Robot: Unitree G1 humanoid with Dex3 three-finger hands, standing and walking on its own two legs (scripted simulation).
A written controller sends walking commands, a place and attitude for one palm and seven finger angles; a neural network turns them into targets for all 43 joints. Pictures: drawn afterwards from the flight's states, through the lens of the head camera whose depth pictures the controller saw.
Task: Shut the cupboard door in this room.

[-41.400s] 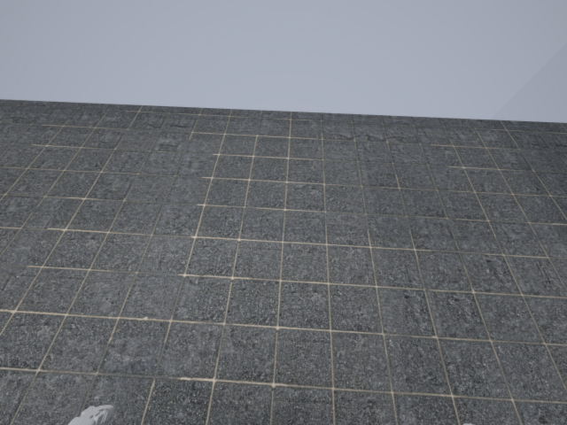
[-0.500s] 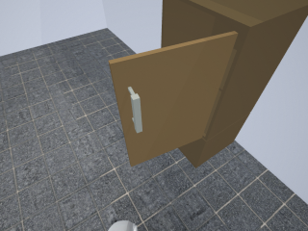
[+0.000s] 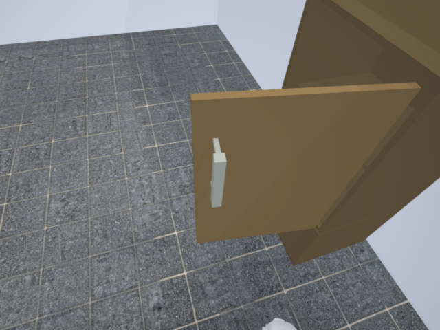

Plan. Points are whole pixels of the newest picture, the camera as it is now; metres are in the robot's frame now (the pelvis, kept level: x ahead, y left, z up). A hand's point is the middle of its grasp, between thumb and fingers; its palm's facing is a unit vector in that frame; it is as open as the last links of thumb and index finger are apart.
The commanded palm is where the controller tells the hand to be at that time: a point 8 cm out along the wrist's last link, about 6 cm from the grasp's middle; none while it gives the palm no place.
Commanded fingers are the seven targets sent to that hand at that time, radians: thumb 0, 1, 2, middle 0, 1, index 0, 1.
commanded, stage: shuffle to correct the standing spot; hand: left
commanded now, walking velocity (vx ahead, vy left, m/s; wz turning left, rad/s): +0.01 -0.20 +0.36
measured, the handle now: (216, 174) +0.40 +0.04 +0.03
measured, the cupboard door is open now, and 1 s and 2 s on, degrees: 80 80 80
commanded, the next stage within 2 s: come to a stop and stand still in 0.78 s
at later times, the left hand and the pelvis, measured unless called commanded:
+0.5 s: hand out of the picture +0.03 +0.05 -0.19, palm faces +0.23 -0.96 -0.18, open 7.3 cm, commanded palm none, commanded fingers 0.00 0.90 0.90 -0.20 -0.30 -0.20 -0.30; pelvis +0.03 -0.13 -0.02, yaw +11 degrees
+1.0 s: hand out of the picture +0.00 -0.07 -0.17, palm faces +0.22 -0.94 -0.25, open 7.4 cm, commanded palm none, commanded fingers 0.00 0.90 0.90 -0.20 -0.30 -0.20 -0.30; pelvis +0.01 -0.26 -0.01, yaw +11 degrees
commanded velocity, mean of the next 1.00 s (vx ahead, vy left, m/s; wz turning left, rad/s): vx -0.02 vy -0.12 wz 0.12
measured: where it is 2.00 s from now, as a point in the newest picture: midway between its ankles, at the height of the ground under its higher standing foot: outside the picture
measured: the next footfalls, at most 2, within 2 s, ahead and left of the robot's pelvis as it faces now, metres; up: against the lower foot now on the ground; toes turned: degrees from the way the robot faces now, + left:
right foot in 0.14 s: +0.08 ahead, -0.18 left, +0.00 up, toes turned -2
left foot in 0.50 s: +0.05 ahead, -0.04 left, +0.00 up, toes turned +17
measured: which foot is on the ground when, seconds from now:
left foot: down 0.00-0.14, up 0.16-0.48, down 0.50-0.88, up 0.90-1.00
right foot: up 0.00-0.12, down 0.14-0.52, up 0.54-0.88, down 0.90-1.00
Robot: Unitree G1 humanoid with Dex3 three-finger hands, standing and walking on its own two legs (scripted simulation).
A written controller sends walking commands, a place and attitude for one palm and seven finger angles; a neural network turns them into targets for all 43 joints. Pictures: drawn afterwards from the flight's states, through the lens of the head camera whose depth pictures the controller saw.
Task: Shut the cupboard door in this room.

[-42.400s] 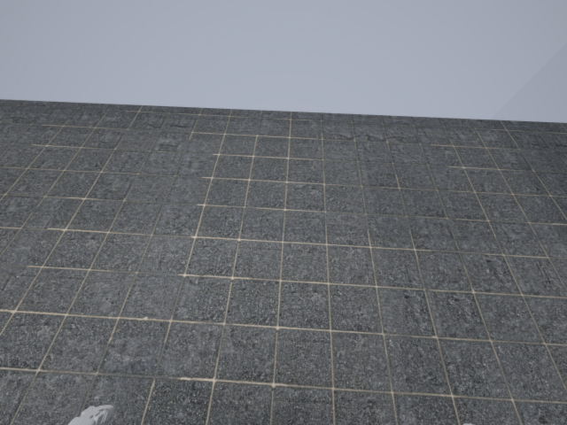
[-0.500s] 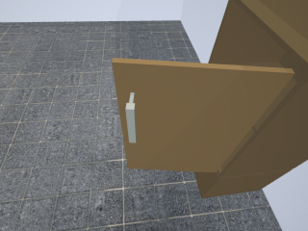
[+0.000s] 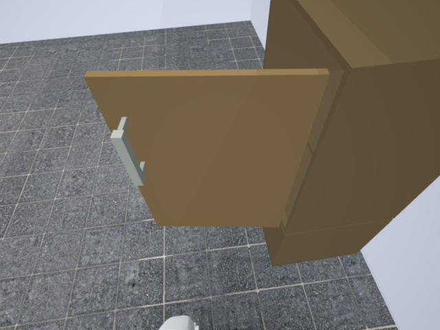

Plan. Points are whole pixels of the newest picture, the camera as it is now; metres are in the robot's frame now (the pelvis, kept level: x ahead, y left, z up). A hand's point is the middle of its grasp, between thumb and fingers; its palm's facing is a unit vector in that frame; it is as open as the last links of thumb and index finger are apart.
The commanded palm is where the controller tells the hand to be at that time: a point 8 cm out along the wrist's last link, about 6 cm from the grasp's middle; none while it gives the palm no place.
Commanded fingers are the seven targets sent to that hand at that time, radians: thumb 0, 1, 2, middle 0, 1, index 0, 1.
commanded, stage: come to a stop and stand still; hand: left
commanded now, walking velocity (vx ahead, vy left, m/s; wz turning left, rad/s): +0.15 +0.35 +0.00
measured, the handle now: (132, 153) +0.44 +0.22 +0.04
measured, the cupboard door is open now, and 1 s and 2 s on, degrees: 80 80 80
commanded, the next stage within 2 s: look again from close up in 1.12 s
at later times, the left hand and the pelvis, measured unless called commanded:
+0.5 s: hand out of the picture -0.04 +0.21 -0.17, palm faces +0.08 -0.98 -0.19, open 7.4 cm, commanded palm none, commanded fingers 0.00 0.90 0.90 -0.20 -0.30 -0.20 -0.30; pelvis -0.04 +0.03 +0.01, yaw +0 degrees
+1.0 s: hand out of the picture -0.08 +0.17 -0.17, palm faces +0.04 -0.99 -0.15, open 7.4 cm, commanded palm none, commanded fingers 0.00 0.90 0.90 -0.20 -0.30 -0.20 -0.30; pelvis -0.07 +0.02 +0.01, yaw +0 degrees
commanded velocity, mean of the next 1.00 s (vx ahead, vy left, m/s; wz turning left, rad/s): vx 0.01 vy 0.04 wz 0.00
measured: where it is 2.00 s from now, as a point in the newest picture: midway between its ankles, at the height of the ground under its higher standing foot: outside the picture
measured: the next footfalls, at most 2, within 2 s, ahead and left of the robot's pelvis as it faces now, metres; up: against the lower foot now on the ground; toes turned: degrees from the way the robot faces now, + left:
left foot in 0.30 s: +0.02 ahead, +0.09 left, +0.00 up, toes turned +3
right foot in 0.66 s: -0.06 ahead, -0.10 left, +0.00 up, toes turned -3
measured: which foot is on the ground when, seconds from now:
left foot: up 0.00-0.28, down 0.30-1.00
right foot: down 0.00-0.34, up 0.36-0.64, down 0.66-1.00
